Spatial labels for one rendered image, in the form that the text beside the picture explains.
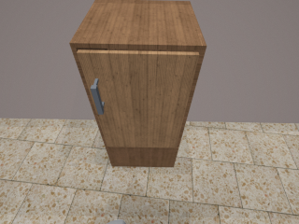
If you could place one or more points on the cupboard door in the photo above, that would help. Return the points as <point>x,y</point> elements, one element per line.
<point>145,93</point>

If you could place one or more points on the handle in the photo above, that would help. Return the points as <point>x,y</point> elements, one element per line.
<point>96,97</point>

